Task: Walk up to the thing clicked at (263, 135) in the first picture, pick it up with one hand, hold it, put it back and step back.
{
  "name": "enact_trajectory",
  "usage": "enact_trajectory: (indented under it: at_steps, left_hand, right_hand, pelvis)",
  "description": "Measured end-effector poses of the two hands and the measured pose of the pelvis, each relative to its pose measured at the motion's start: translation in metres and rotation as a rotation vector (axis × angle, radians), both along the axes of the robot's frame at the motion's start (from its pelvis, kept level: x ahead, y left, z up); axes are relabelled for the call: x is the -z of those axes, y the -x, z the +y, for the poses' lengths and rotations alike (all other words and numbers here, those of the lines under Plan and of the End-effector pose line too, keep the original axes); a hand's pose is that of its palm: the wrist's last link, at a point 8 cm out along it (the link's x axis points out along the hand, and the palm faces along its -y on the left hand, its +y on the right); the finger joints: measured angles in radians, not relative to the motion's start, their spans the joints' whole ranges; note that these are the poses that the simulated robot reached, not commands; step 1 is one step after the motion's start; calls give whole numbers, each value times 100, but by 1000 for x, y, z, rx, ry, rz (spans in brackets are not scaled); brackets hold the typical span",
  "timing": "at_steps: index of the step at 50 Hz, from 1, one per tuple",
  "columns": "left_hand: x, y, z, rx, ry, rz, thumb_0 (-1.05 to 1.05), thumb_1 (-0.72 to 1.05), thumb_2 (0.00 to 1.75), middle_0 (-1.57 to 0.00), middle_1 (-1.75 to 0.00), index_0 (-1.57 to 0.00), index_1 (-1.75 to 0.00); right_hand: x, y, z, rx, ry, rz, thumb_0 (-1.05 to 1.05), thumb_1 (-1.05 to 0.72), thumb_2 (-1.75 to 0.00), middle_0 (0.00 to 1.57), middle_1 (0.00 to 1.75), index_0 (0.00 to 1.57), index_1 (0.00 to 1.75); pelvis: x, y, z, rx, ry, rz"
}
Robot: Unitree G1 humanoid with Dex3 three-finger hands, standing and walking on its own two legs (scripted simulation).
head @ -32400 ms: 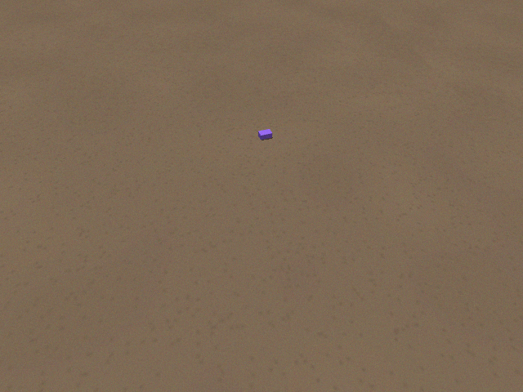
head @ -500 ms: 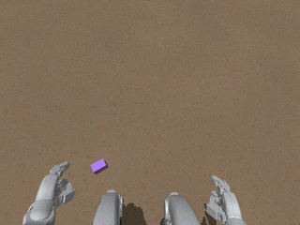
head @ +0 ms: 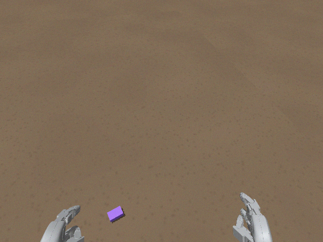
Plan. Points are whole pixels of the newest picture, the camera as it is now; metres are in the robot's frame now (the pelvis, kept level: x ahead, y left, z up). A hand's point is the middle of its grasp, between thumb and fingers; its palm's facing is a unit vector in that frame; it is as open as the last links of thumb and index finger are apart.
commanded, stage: home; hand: left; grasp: from above
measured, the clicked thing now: (115, 213) +0.41 +0.22 -0.70
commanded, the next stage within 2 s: stand in 1.80 s
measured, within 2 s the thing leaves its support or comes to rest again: neither
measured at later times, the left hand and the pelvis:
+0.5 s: hand out of the picture +0.16 +0.18 -0.05, palm faces +0.04 -0.98 -0.19, open 7.4 cm; pelvis -0.01 +0.00 +0.00, yaw +0 degrees
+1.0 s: hand (81, 240) +0.16 +0.18 -0.05, palm faces +0.04 -0.98 -0.19, open 7.4 cm; pelvis +0.00 +0.00 +0.00, yaw +0 degrees
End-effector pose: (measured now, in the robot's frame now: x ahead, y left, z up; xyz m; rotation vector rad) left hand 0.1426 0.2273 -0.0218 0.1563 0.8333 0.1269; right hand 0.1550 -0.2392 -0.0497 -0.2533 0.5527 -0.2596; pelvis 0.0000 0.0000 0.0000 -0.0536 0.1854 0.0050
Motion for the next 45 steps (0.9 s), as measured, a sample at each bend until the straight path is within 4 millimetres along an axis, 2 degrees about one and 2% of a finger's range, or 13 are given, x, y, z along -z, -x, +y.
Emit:
enact_trajectory:
  at_steps: [7,25,45]
  left_hand:
    - [2,4,-1,-2,-1,0,1,90,89,-20,-30,-20,-30]
    - [0,1,-2,17,-7,-8,1,90,89,-20,-30,-20,-30]
    - [1,-2,1,19,-7,-6,1,91,89,-20,-30,-20,-30]
  right_hand:
    - [1,-2,2,-25,0,0,1,-90,-90,21,30,20,30]
    - [11,21,-2,16,-2,55,1,-90,-90,21,30,20,30]
    - [8,11,2,9,-1,33,1,-90,-90,21,30,20,30]
  pelvis:
    - [0,3,-2,-2,-2,-8]
    - [0,5,-1,7,-2,-13]
    - [1,1,2,8,0,-11]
